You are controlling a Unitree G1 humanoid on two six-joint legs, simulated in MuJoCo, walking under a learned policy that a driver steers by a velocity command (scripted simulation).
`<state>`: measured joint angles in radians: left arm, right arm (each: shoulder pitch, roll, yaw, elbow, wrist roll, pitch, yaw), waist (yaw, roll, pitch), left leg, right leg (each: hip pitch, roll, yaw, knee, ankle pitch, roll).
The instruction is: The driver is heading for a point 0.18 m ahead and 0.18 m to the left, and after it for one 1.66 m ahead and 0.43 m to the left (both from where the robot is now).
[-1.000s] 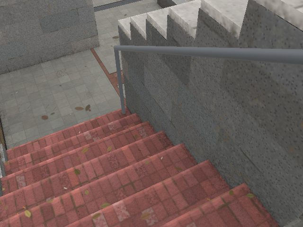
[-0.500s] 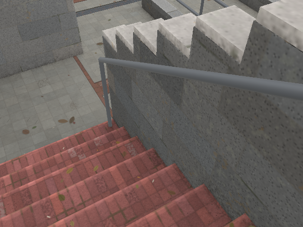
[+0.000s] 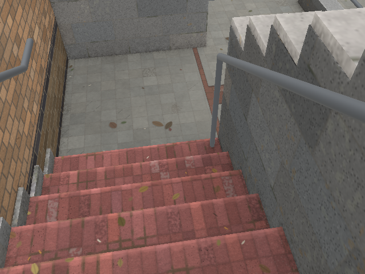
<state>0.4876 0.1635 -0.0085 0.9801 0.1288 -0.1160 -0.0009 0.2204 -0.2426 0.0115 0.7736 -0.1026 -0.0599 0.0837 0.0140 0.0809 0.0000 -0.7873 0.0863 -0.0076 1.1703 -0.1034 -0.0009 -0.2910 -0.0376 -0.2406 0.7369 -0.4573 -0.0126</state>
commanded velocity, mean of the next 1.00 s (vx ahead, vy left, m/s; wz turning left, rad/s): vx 0.05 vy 0.00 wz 0.47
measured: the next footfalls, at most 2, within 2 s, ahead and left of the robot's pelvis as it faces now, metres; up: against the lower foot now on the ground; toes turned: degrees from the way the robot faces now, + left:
left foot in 0.30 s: +0.27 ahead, +0.24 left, -0.18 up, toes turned +16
right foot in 0.88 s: +0.34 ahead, +0.03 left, -0.18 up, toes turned +26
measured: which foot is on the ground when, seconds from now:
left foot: up 0.00-0.28, down 0.30-1.00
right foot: down 0.00-0.30, up 0.32-0.86, down 0.88-1.00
